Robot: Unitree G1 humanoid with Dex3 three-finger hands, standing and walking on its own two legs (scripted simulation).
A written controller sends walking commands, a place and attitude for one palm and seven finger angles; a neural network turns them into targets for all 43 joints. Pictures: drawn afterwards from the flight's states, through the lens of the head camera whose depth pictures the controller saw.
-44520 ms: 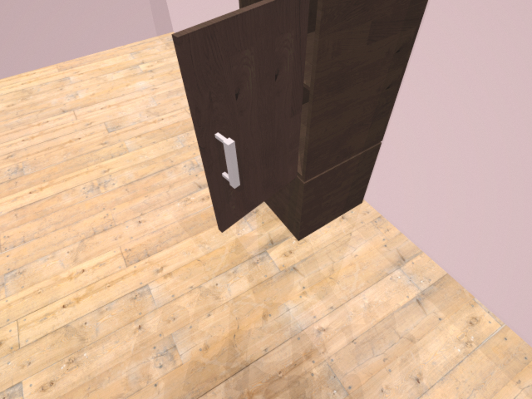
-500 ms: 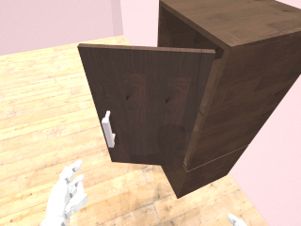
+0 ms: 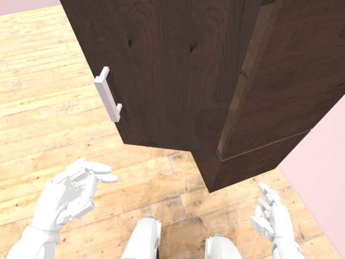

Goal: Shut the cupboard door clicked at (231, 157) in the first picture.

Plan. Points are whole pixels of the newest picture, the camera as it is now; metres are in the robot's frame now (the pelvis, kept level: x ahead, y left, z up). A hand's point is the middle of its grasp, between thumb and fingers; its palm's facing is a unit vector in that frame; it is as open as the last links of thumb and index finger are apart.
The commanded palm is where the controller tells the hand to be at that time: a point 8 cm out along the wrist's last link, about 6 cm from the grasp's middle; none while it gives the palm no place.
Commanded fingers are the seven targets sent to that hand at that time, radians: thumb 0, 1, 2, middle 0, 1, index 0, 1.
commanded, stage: raise the hand and make a fist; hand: left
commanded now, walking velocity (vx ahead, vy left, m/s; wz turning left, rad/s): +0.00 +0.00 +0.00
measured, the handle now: (110, 96) +0.47 +0.21 +0.08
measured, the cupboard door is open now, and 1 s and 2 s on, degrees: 62 62 62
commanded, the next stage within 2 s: bring the fist close to the handle in 1.24 s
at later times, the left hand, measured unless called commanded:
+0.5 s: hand (66, 205) +0.20 +0.22 +0.08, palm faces -0.06 -1.00 -0.02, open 3.1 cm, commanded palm +0.18 +0.28 +0.08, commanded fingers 0.00 0.90 0.90 -1.28 -1.48 -1.28 -1.48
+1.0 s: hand (73, 191) +0.23 +0.22 +0.08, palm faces -0.06 -1.00 -0.04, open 3.1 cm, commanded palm +0.21 +0.28 +0.08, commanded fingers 0.00 0.90 0.90 -1.30 -1.50 -1.30 -1.50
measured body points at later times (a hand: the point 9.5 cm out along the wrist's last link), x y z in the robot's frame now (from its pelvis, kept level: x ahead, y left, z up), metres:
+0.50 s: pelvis -0.01 +0.04 +0.02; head +0.05 +0.06 +0.46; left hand +0.20 +0.28 +0.08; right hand +0.18 -0.20 -0.04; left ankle +0.07 +0.14 -0.60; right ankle +0.00 -0.10 -0.60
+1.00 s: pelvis +0.01 +0.04 +0.03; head +0.07 +0.05 +0.48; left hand +0.23 +0.27 +0.08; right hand +0.18 -0.20 -0.04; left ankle +0.07 +0.14 -0.60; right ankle +0.00 -0.10 -0.60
